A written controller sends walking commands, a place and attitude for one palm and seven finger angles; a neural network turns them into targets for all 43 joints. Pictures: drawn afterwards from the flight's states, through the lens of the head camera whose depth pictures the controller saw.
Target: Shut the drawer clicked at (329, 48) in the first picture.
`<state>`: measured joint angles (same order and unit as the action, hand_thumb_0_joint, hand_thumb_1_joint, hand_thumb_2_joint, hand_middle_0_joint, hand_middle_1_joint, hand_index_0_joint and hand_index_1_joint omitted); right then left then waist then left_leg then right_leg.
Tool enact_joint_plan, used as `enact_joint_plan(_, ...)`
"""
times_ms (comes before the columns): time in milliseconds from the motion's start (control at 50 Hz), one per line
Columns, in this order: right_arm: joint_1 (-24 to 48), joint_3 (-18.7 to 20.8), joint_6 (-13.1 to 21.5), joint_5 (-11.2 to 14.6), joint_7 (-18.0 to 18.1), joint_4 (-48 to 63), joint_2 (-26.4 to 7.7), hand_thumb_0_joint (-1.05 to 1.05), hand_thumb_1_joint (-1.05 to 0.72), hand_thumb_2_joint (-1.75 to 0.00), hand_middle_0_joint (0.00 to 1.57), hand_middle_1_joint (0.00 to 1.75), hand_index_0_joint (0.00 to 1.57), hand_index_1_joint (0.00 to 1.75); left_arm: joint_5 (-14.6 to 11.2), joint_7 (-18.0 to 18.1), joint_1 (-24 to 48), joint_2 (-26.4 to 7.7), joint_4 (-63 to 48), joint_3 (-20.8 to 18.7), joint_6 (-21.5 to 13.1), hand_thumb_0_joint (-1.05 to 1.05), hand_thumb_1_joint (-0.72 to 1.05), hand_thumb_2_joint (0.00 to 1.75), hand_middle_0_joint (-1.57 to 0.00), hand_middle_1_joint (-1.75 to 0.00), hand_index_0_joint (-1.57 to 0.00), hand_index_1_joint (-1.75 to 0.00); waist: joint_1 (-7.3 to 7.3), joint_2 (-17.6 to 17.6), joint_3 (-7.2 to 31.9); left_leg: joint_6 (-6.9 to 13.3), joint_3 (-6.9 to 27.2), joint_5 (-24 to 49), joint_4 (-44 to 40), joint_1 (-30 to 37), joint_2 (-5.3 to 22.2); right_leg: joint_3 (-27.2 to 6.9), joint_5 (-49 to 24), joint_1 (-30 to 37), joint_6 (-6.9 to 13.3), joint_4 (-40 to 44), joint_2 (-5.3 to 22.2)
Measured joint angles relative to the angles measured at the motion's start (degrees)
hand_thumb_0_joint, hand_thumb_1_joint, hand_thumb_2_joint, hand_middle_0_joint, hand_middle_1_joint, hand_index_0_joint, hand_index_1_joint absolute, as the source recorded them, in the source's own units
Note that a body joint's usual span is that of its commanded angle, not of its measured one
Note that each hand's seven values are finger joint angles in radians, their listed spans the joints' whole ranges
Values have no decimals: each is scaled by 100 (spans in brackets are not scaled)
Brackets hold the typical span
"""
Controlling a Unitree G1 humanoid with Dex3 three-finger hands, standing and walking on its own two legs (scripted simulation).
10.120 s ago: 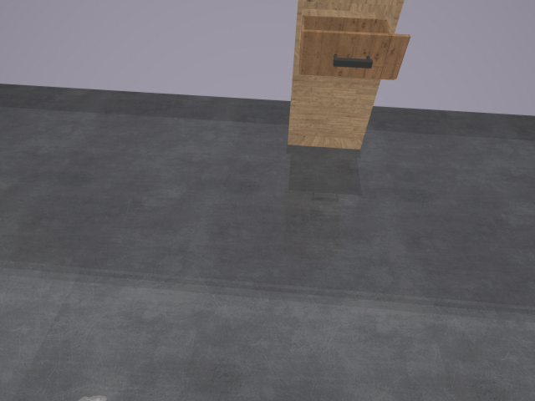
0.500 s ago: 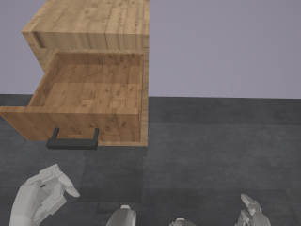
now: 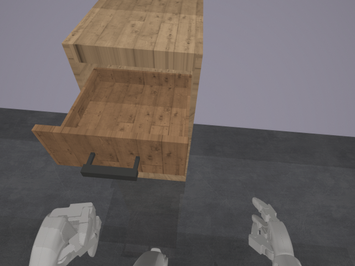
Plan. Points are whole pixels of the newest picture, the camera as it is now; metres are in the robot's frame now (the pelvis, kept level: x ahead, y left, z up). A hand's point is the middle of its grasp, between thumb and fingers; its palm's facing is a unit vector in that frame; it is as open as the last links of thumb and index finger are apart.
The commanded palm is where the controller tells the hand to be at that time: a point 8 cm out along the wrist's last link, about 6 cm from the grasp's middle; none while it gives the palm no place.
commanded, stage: raise the hand and make a fist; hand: left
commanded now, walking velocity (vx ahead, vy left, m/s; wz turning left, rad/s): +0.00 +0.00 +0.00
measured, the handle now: (112, 165) +0.35 +0.21 -0.02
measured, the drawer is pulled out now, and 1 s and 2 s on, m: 0.29 0.29 0.29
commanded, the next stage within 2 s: bring the fist close to the handle in 0.42 s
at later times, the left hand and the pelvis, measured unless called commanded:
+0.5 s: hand (98, 237) +0.16 +0.16 +0.08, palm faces +0.03 -1.00 -0.07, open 3.3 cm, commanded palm +0.12 +0.22 +0.08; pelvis +0.00 -0.02 +0.00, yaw +0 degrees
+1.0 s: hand (111, 218) +0.21 +0.16 +0.03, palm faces +0.02 -1.00 -0.06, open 3.3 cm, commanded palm +0.18 +0.22 +0.03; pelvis +0.01 -0.04 -0.01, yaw -1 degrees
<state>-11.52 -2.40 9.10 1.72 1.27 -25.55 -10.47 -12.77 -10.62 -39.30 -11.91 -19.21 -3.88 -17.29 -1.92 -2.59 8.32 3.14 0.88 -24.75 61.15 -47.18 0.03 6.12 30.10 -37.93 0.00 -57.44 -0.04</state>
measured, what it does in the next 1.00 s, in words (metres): stands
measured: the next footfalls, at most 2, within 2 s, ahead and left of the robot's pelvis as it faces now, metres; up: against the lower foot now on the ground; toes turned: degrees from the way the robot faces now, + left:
none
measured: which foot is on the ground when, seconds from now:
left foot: down 0.00-1.00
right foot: down 0.00-1.00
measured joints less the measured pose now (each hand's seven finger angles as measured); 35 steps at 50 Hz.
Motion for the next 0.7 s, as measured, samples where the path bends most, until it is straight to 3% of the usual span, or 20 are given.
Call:
enact_joint_plan(380, -316, 253, -12, 111, 109, -243, -189, 1, -91, -90, 20, 30, 20, 30, -174, 52, -148, -138, 162, -291, -158, 2, 90, 90, -140, -160, -140, -160, 210, -22, 17, -131, 32, 27, -34, 31, 91, 15, 10, -25, 136, -45, -92)
enact_joint_plan(700, -113, 226, 138, 85, 210, -437, -179, 1, -91, -90, 20, 30, 20, 30, -366, -371, 352, -148, 992, -602, -370, 2, 90, 90, -140, -160, -140, -160, 153, -44, 29, -285, 140, 21, -37, -41, 140, 110, 81, -106, 281, -99, -157)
